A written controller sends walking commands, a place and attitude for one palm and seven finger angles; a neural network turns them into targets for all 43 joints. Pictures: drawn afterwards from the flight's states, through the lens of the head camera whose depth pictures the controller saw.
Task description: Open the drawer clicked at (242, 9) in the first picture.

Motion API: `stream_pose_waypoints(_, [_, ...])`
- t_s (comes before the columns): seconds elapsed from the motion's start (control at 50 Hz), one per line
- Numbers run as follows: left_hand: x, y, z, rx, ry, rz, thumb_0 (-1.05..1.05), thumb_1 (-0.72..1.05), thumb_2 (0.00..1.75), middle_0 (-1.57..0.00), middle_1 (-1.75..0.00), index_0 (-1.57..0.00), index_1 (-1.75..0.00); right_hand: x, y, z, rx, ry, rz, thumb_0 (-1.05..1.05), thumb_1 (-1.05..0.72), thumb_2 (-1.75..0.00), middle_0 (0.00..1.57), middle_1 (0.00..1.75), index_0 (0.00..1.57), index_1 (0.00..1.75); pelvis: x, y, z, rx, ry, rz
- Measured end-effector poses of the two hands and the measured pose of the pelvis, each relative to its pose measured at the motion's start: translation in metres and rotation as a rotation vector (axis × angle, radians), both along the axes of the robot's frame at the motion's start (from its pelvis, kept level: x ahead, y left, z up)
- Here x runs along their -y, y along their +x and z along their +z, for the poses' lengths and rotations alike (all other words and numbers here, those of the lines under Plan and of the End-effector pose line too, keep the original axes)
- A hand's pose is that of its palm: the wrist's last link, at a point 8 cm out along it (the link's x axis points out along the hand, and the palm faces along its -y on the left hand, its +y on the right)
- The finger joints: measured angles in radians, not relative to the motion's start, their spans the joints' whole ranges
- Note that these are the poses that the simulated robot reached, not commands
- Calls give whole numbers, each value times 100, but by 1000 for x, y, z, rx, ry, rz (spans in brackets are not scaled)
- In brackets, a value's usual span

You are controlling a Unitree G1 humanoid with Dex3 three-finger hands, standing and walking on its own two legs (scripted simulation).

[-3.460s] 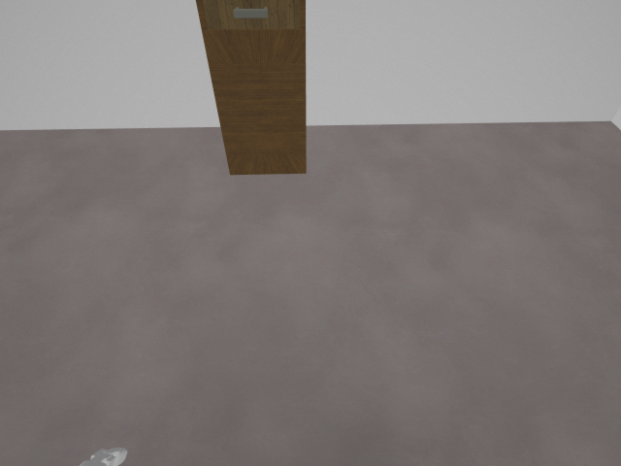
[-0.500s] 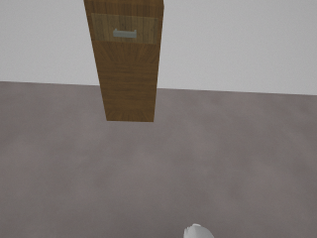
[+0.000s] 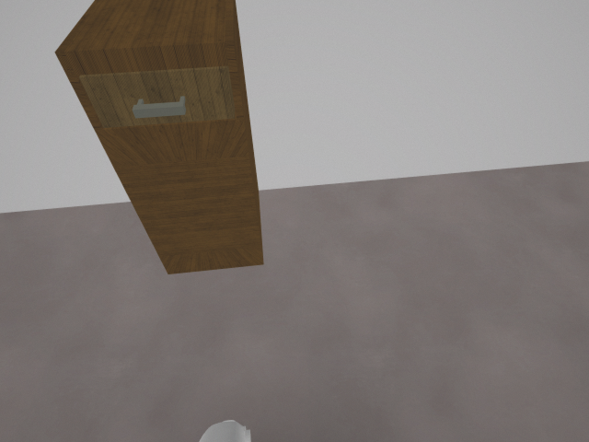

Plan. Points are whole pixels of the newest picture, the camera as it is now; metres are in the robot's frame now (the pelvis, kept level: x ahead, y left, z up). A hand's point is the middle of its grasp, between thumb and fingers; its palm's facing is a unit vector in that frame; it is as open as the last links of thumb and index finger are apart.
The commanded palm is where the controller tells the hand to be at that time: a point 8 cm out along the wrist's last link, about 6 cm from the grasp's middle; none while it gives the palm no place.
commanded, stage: turn to face it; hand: left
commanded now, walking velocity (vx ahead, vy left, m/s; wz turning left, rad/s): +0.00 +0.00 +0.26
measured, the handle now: (160, 105) +0.85 +0.35 +0.01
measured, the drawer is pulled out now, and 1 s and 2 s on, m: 0.00 0.00 0.00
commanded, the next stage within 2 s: take the last steps up to it in 0.02 s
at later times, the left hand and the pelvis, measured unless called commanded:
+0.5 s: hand out of the picture +0.09 +0.21 -0.17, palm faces +0.12 -0.98 -0.18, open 7.4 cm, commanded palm none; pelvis +0.10 +0.04 +0.01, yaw +4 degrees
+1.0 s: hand out of the picture +0.13 +0.20 -0.19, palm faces +0.24 -0.96 -0.12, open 7.4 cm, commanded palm none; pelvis +0.24 +0.07 -0.02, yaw +8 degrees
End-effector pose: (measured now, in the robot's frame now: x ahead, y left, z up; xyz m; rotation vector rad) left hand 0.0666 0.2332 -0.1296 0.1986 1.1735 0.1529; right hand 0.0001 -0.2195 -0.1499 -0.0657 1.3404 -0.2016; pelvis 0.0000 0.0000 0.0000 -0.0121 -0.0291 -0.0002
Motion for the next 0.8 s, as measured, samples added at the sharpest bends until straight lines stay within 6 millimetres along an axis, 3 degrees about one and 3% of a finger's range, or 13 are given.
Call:
stream_pose_waypoints(0.1, [-3,-10,-8,-69,-39,53,-1,94,90,-20,-30,-20,-30,7,77,11,97,-51,78,0,-94,-90,19,30,20,30,-10,27,1,11,-13,25])
stream_pose_waypoints(0.22, [-9,-29,-36,-172,-114,141,0,92,90,-20,-30,-20,-30,-17,137,15,142,-83,175,0,-92,-90,19,30,20,30,-30,58,-10,24,-25,54])
stream_pose_waypoints(0.28, [-13,-34,-37,-231,-125,147,0,92,90,-19,-30,-20,-30,-32,147,17,146,-73,184,0,-92,-90,19,30,20,30,-37,66,-9,18,-9,48])
stream_pose_waypoints(0.36, [-20,-26,-25,-248,-118,140,0,91,90,-19,-30,-19,-30,-33,144,20,120,-77,156,-1,-95,-90,20,30,20,30,-42,77,-1,0,0,58])
stream_pose_waypoints(0.48, [-26,4,-8,-209,-74,148,0,91,90,-19,-30,-19,-30,-33,126,12,12,-28,137,-1,-93,-90,20,30,20,30,-38,98,5,-14,9,76])
stream_pose_waypoints(0.62, [-11,43,-8,-129,-24,162,0,91,90,-19,-30,-19,-30,-24,118,-12,-106,45,119,0,-91,-90,20,30,20,30,-18,128,-6,-3,27,94])
stream_pose_waypoints(0.68, [-2,44,-3,-135,-34,198,0,91,90,-19,-30,-19,-30,-20,139,-7,-113,51,138,0,-91,-90,20,30,20,30,-17,145,1,-2,21,100])
stream_pose_waypoints(0.8, [12,37,-1,-243,-92,233,0,91,90,-19,-30,-20,-30,-20,214,9,-12,17,167,1,-92,-90,20,30,20,30,-25,179,9,-11,22,124])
